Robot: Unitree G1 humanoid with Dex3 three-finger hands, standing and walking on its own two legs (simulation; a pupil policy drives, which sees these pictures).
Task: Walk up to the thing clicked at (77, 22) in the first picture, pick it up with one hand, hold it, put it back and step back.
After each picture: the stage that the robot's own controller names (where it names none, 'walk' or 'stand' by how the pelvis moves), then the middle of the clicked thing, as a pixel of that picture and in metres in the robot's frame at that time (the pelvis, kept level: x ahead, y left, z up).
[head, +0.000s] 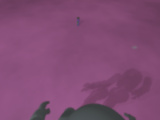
stand; (78, 21) +2.37 +0.39 -0.65
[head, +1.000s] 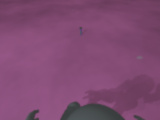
walk; (80, 31) +2.26 +0.44 -0.66
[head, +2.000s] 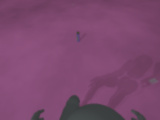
walk; (78, 37) +1.65 +0.38 -0.65
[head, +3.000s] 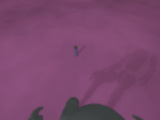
walk; (75, 51) +1.19 +0.32 -0.65
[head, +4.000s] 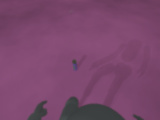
walk; (74, 65) +0.82 +0.25 -0.65
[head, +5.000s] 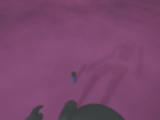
walk; (73, 77) +0.60 +0.21 -0.65
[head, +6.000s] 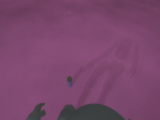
stand; (69, 82) +0.50 +0.21 -0.64
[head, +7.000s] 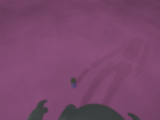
stand; (73, 83) +0.47 +0.17 -0.64
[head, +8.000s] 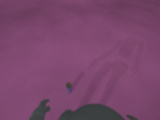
stand; (69, 88) +0.43 +0.21 -0.65
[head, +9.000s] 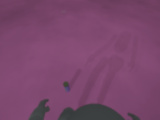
stand; (66, 87) +0.41 +0.26 -0.65
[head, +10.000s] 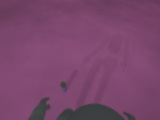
walk; (63, 87) +0.41 +0.26 -0.65
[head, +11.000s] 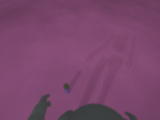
stand; (67, 88) +0.38 +0.23 -0.65
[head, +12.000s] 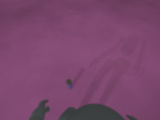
stand; (69, 84) +0.45 +0.24 -0.65
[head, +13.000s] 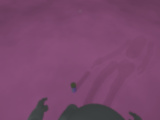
stand; (73, 87) +0.40 +0.17 -0.64
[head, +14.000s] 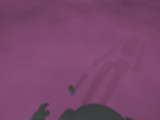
stand; (71, 90) +0.38 +0.18 -0.66
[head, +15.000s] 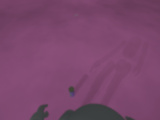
stand; (71, 92) +0.37 +0.18 -0.66
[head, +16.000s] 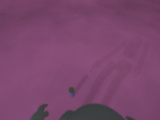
stand; (72, 92) +0.37 +0.18 -0.66
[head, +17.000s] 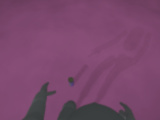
go down; (71, 82) +0.40 +0.17 -0.63
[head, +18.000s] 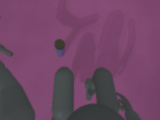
go down; (60, 49) +0.47 +0.19 -0.25
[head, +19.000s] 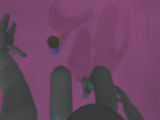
close in; (54, 47) +0.47 +0.21 -0.24
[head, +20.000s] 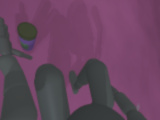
close in; (27, 39) +0.46 +0.24 -0.17
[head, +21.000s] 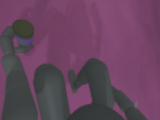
lift; (24, 38) +0.46 +0.25 -0.17
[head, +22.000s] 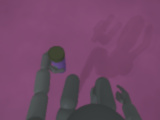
lift; (59, 62) +0.34 +0.20 +0.00
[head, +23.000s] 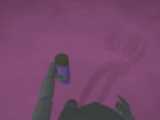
hold; (64, 71) +0.30 +0.17 +0.03
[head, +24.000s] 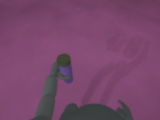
hold; (66, 71) +0.31 +0.15 +0.04
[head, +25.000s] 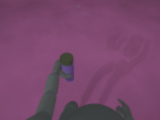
crouch; (68, 69) +0.32 +0.14 +0.04
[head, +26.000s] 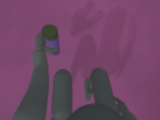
crouch; (53, 43) +0.47 +0.18 -0.06
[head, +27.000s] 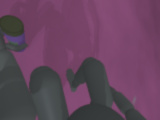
lower; (16, 38) +0.46 +0.26 -0.17
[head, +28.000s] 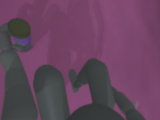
lower; (22, 39) +0.45 +0.26 -0.17
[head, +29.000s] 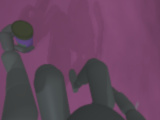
lower; (25, 40) +0.44 +0.25 -0.17
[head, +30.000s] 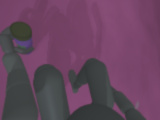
lower; (24, 42) +0.44 +0.25 -0.17
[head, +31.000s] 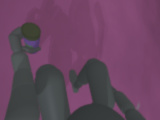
loosen; (32, 42) +0.44 +0.22 -0.18
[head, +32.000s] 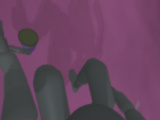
withdraw; (28, 43) +0.43 +0.23 -0.18
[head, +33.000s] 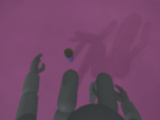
walk; (69, 56) +0.46 +0.17 -0.31
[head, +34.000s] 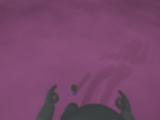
stand; (73, 90) +0.38 +0.13 -0.59
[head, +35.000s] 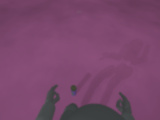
stand; (73, 90) +0.38 +0.14 -0.60
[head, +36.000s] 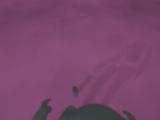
stand; (75, 91) +0.38 +0.13 -0.64
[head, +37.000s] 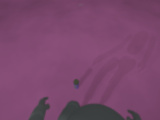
walk; (76, 84) +0.41 +0.13 -0.65
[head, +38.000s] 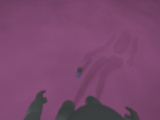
walk; (78, 72) +0.56 +0.04 -0.64
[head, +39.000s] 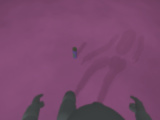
walk; (74, 53) +0.85 +0.22 -0.62
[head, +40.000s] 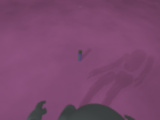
stand; (79, 55) +1.03 +0.15 -0.64
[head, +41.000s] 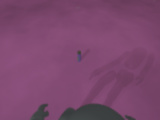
stand; (79, 56) +1.03 +0.16 -0.66
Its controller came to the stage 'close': yes
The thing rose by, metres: 0.68
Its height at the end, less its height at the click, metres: +0.00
